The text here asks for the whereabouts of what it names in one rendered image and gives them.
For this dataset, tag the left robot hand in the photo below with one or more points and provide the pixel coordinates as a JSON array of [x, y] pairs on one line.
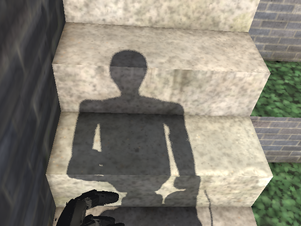
[[74, 213]]

